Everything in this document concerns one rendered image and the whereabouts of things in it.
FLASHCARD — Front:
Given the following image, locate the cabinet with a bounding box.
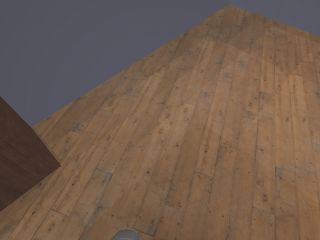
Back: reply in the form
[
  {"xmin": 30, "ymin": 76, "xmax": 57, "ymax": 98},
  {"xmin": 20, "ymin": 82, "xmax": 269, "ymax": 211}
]
[{"xmin": 0, "ymin": 97, "xmax": 61, "ymax": 212}]

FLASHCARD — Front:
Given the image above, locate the left robot thigh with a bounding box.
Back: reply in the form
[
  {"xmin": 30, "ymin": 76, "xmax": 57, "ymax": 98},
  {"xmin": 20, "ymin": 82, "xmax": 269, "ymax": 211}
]
[{"xmin": 111, "ymin": 229, "xmax": 142, "ymax": 240}]

